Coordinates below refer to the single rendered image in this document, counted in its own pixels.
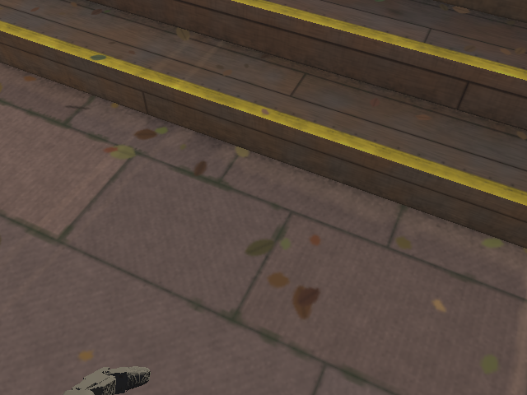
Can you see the robot left hand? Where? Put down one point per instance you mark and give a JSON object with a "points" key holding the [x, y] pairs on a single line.
{"points": [[106, 381]]}

